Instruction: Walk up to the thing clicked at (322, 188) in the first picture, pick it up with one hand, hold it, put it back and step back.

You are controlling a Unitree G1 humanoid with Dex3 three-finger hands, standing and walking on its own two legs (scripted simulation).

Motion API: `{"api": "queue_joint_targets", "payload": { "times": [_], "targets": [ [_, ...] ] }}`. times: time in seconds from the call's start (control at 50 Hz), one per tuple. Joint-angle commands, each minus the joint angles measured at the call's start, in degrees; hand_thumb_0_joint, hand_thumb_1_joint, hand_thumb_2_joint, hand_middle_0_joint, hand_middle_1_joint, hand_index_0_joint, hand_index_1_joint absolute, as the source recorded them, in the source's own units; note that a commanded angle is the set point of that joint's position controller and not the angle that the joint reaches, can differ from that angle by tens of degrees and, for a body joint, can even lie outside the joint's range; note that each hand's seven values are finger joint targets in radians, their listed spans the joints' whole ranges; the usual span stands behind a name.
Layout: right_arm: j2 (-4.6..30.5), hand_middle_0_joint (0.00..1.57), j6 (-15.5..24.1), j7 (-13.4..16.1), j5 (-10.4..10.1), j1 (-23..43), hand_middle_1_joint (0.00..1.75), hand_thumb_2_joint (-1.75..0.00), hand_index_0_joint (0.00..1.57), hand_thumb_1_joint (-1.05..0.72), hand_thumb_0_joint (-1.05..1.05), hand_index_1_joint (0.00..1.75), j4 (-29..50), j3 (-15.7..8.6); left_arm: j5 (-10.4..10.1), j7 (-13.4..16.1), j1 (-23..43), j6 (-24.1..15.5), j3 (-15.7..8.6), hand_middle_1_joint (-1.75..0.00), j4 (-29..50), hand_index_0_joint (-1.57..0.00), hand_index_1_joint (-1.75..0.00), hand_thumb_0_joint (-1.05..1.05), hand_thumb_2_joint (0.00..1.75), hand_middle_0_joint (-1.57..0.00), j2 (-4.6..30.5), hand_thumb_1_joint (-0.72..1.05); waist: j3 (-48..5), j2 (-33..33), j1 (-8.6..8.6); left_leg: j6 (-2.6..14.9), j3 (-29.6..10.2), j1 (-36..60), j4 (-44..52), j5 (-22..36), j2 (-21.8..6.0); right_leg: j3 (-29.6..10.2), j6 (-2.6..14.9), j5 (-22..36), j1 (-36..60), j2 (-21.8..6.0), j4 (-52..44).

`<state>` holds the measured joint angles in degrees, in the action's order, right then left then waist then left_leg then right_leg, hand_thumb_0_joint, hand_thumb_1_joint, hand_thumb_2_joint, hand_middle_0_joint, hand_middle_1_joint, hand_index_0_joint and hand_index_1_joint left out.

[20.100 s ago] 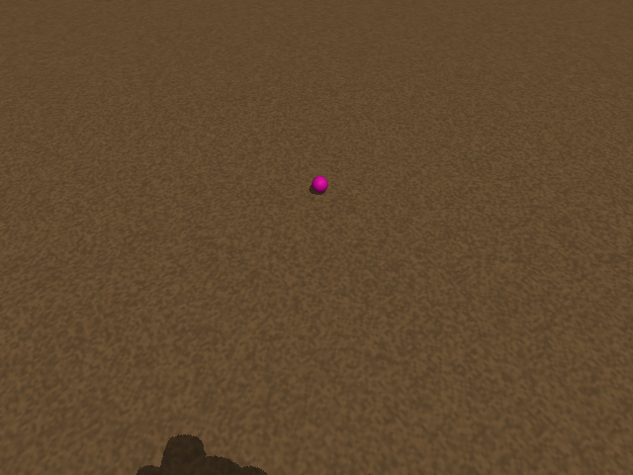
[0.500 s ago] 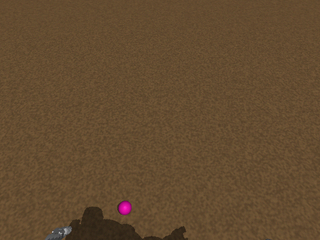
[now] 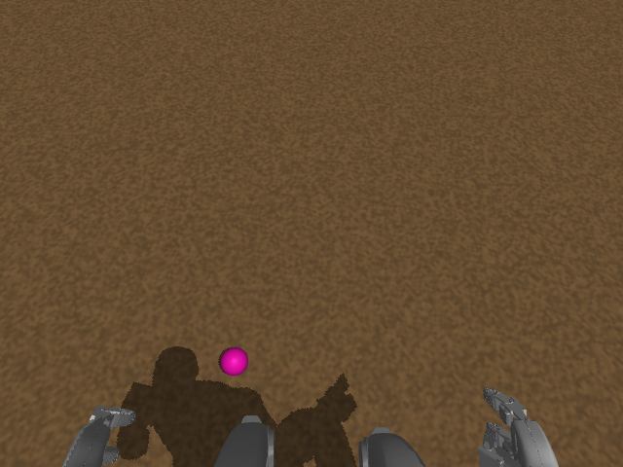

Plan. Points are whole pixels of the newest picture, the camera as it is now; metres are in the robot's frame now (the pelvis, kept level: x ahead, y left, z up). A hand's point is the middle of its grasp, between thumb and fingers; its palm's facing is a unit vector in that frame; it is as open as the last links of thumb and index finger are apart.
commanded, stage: rise first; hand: left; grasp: from above
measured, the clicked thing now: (234, 361) +0.39 +0.22 -0.66
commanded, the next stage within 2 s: none
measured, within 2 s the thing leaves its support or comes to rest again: neither
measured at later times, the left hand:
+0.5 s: hand (159, 424) +0.21 +0.29 -0.33, palm faces -0.44 -0.50 -0.74, open 14.1 cm
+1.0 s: hand (184, 391) +0.28 +0.29 -0.45, palm faces -0.48 -0.16 -0.86, open 14.2 cm
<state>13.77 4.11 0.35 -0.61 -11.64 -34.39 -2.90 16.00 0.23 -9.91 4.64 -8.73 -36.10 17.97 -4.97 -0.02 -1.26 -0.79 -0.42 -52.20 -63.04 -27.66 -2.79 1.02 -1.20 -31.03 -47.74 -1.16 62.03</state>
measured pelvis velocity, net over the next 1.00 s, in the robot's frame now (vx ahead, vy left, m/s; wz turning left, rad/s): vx -0.09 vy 0.00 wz -0.10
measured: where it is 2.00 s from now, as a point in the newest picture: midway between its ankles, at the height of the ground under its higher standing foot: outside the picture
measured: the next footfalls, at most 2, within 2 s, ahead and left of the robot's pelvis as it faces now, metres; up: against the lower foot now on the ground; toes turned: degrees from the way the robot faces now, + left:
none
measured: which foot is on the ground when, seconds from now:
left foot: down 0.00-1.00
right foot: down 0.00-1.00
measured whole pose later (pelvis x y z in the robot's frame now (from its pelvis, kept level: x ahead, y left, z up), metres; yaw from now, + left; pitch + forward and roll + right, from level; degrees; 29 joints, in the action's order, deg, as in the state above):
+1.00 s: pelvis -0.09 +0.00 -0.30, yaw -6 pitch +32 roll -6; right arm 14.9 1.4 -4.3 3.4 -8.1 -44.5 -2.7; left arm 59.7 14.9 30.7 -14.2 -7.0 -60.4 34.9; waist -6.5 -0.2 -3.6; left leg -1.3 -7.2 -123.3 -125.0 -34.7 -3.5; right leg 3.1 -1.2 -40.1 -116.8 1.5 124.1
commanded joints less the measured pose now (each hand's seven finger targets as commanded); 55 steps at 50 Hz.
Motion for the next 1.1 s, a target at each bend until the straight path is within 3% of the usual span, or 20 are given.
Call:
{"api": "queue_joint_targets", "payload": {
  "times": [0.0, 0.08, 0.14, 0.24, 0.3, 0.34, 0.36, 0.44, 0.6, 0.66, 0.68, 0.7, 0.72, 0.74, 0.76, 0.78, 0.8, 0.9, 1.0, 1.08],
  "targets": [
    [8.3, 0.2, 3.4, 0.3, 0.1, 0.4, 0.3, -0.91, 0.2, -0.92, 0.0, 0.3, 8.1, -3.2, 1.9, 1.2, -3.6, 0.1, -3.9, -1.06, 13.2, -0.06, -1.07, 0.0, 1.0, -0.07, 11.6, -0.56, -18.7, 3.6, 0.55, 1.81, -0.3, 11.4, 2.5, 19.3, 1.3, 1.1, 2.1, 17.9, 0.3, 1.9, -3.5],
    [8.4, 0.2, 4.1, 0.0, 0.3, 1.0, 0.3, -0.9, 0.2, -0.9, 0.0, 0.3, 7.9, -3.1, 4.0, 1.2, -1.8, 0.6, -2.9, -1.06, 12.9, -0.05, -1.06, 0.0, 1.0, -0.06, 11.5, -0.55, -16.5, 2.8, -1.38, 2.04, -0.1, 4.7, -2.0, 14.4, 1.6, 0.8, 1.92, 14.6, -5.4, 1.9, 0.0],
    [8.7, 0.2, 5.0, -0.5, 0.4, 2.7, 0.3, -0.89, 0.2, -0.87, 0.0, 0.3, 8.5, -2.9, 7.1, 1.2, 1.4, -1.0, -2.3, -1.06, 11.5, -0.05, -1.07, 0.0, 0.98, -0.05, 11.8, -0.53, -17.3, 3.1, -1.15, 2.0, -0.6, -0.6, -6.7, 11.9, 1.6, 1.0, 2.19, 11.9, -12.1, 2.0, 5.4],
    [9.5, 0.2, 6.3, -1.9, 0.6, 4.2, 0.3, -0.89, 0.2, -0.84, 0.0, 0.3, 7.2, -3.3, 14.1, 2.9, 8.3, -7.0, -1.5, -1.07, 7.8, -0.04, -1.07, 0.0, 0.99, -0.04, 14.0, -0.52, -23.2, 3.7, -0.74, 2.12, -1.0, -10.0, -16.4, 10.2, 2.0, 0.9, 2.17, 10.7, -21.9, 2.1, 15.3],
    [11.0, 0.2, 6.6, -2.8, 0.7, 4.8, 0.3, -0.89, 0.2, -0.84, 0.0, 0.3, 6.2, -3.9, 18.4, 5.0, 11.1, -10.8, -2.8, -1.06, 7.3, -0.04, -1.07, 0.0, 1.01, -0.05, 17.2, -0.54, -29.1, 7.7, 0.97, 1.36, -2.3, -10.5, -20.8, 14.4, 1.5, 1.5, 2.79, 11.6, -29.8, 2.2, 23.0],
    [11.4, 0.2, 6.2, -3.1, 0.8, 4.9, 0.3, -0.89, 0.2, -0.86, 0.0, 0.3, 5.2, -4.4, 20.7, 6.4, 12.7, -11.7, -3.1, -1.06, 6.2, -0.04, -1.07, 0.0, 1.02, -0.05, 18.5, -0.55, -32.7, 8.1, 1.45, 1.43, -2.4, -11.0, -24.3, 16.6, 1.2, 1.8, 2.68, 13.1, -32.5, 2.5, 25.9],
    [11.8, 0.2, 6.1, -3.3, 0.9, 4.8, 0.3, -0.89, 0.2, -0.86, 0.0, 0.3, 4.7, -4.5, 22.1, 7.1, 15.1, -12.1, -2.5, -1.05, 6.0, -0.04, -1.06, 0.0, 1.03, -0.05, 18.5, -0.56, -33.7, 8.0, 0.79, 1.22, -3.0, -12.3, -25.5, 15.9, 1.0, 2.2, 2.83, 12.4, -34.8, 2.5, 27.7],
    [12.1, 0.2, 4.9, -3.8, 1.3, 4.4, 0.3, -0.9, 0.2, -0.87, 0.0, 0.3, 2.7, -5.0, 26.2, 9.2, 22.2, -12.8, -4.0, -1.04, 1.2, -0.04, -1.06, 0.0, 1.04, -0.06, 22.2, -0.58, -36.7, 6.5, 1.59, 1.44, -2.5, -19.5, -31.3, 12.0, 1.0, 2.4, 2.64, 9.9, -38.6, 2.9, 31.5],
    [12.1, 0.2, 2.9, -3.7, 2.2, 2.8, 0.3, -0.89, 0.2, -0.86, 0.0, 0.3, 0.2, -5.2, 32.3, 11.1, 37.8, -14.7, -3.6, -1.04, -2.1, -0.05, -1.05, 0.0, 1.03, -0.05, 27.7, -0.54, -41.0, 4.7, 1.73, 1.93, -0.8, -31.1, -39.7, -0.2, 1.2, 2.4, 2.72, 0.7, -42.7, 3.6, 35.5],
    [11.9, 0.2, 1.8, -3.6, 2.4, 1.3, 0.3, -0.9, 0.2, -0.87, 0.0, 0.3, -2.3, -4.9, 34.5, 11.7, 39.3, -15.1, -3.4, -1.05, -8.3, -0.05, -1.06, 0.0, 1.03, -0.05, 28.7, -0.54, -37.6, 4.0, 1.56, 2.07, -0.6, -36.6, -41.7, -4.5, 1.5, 2.5, 2.88, -4.0, -46.3, 3.8, 37.2],
    [12.0, 0.2, 1.5, -3.5, 2.5, 1.3, 0.3, -0.9, 0.2, -0.87, 0.0, 0.3, -1.8, -5.0, 35.0, 12.1, 42.5, -15.6, -3.9, -1.06, -5.7, -0.05, -1.06, 0.0, 1.03, -0.05, 30.4, -0.54, -38.8, 3.7, 1.53, 2.19, -0.6, -37.3, -42.3, -4.9, 1.5, 2.4, 2.91, -4.9, -46.1, 3.9, 37.2],
    [11.6, 0.2, 1.0, -3.6, 2.6, 0.7, 0.3, -0.9, 0.2, -0.87, 0.0, 0.3, -3.1, -4.2, 36.3, 12.3, 40.1, -15.3, -3.6, -1.06, -12.0, -0.05, -1.06, 0.0, 1.04, -0.05, 30.1, -0.55, -36.5, 3.0, 1.05, 2.25, -1.1, -38.8, -42.6, -6.8, 1.5, 3.0, 3.0, -6.7, -48.2, 4.0, 38.4],
    [12.0, 0.2, 0.8, -3.7, 2.7, 1.6, 0.3, -0.9, 0.2, -0.87, 0.0, 0.3, -1.5, -4.8, 36.2, 12.7, 46.4, -16.4, -3.6, -1.04, -4.8, -0.05, -1.05, 0.0, 1.04, -0.05, 31.5, -0.56, -38.7, 4.6, 1.37, 2.08, -1.1, -38.3, -43.0, -6.8, 1.6, 3.0, 3.25, -7.0, -48.6, 4.1, 39.1],
    [11.5, 0.2, 0.3, -3.7, 2.9, 1.1, 0.3, -0.9, 0.2, -0.87, 0.0, 0.3, -3.5, -3.9, 37.4, 12.8, 42.4, -16.1, -3.0, -1.04, -13.8, -0.05, -1.05, 0.0, 1.04, -0.05, 30.2, -0.56, -35.1, 4.2, 0.77, 2.16, -1.4, -39.9, -43.3, -9.3, 1.5, 3.2, 3.22, -9.4, -51.4, 4.2, 39.6],
    [11.9, 0.2, 0.1, -3.7, 2.9, 1.0, 0.3, -0.9, 0.2, -0.87, 0.0, 0.3, -2.9, -4.6, 37.2, 13.2, 47.1, -17.1, -2.6, -1.03, -9.0, -0.05, -1.04, 0.0, 1.05, -0.05, 31.1, -0.56, -35.6, 4.7, 0.28, 2.14, -1.2, -40.8, -43.8, -9.7, 1.7, 3.1, 3.33, -10.1, -51.1, 4.3, 39.7],
    [11.7, 0.2, -0.3, -3.6, 3.0, 0.6, 0.3, -0.9, 0.2, -0.88, 0.0, 0.3, -3.7, -3.8, 38.5, 13.6, 44.8, -17.0, -3.2, -1.03, -14.5, -0.05, -1.04, 0.0, 1.05, -0.05, 31.9, -0.57, -34.4, 3.2, 0.21, 2.3, -1.2, -42.8, -44.8, -10.3, 1.7, 3.1, 3.26, -10.7, -51.4, 4.3, 40.3],
    [11.8, 0.2, -0.5, -3.7, 3.1, 0.6, 0.3, -0.9, 0.2, -0.88, 0.0, 0.3, -3.8, -4.3, 38.8, 14.1, 48.7, -17.9, -2.6, -1.02, -9.9, -0.04, -1.03, 0.0, 1.06, -0.05, 31.9, -0.57, -36.1, 4.8, 0.4, 2.19, -1.2, -41.8, -45.3, -9.7, 1.7, 3.2, 3.45, -10.0, -52.4, 4.3, 41.0],
    [12.6, 0.2, -1.0, -4.0, 4.0, -1.0, 0.3, -0.9, 0.2, -0.89, 0.0, 0.3, -5.9, -3.6, 43.1, 16.4, 50.8, -19.3, -1.7, -0.99, -17.2, -0.05, -1.0, 0.0, 1.05, -0.06, 32.0, -0.58, -35.0, 7.7, -0.71, 1.79, -2.4, -41.5, -47.0, -9.4, 1.4, 5.1, 3.72, -7.7, -58.0, 4.3, 45.3],
    [12.7, 0.2, -1.1, -4.4, 4.8, -0.6, 0.3, -0.9, 0.2, -0.9, 0.0, 0.3, -5.5, -3.6, 46.0, 19.0, 56.0, -20.2, -0.8, -0.98, -16.7, -0.05, -0.99, 0.0, 1.04, -0.06, 32.8, -0.57, -35.9, 8.8, -1.13, 1.8, -1.8, -41.9, -49.8, -5.6, 1.5, 5.6, 3.71, -4.0, -59.0, 4.4, 47.1],
    [13.0, 0.2, -1.2, -5.0, 5.7, -1.9, 0.3, -0.9, 0.2, -0.9, 0.0, 0.3, -7.7, -3.5, 48.6, 20.5, 56.2, -20.0, -1.6, -0.97, -21.4, -0.06, -0.98, 0.0, 1.03, -0.07, 33.8, -0.56, -35.9, 10.6, -0.92, 1.62, -1.8, -42.4, -51.3, -4.9, 1.3, 6.1, 3.76, -3.2, -60.3, 4.5, 49.6]
  ]
}}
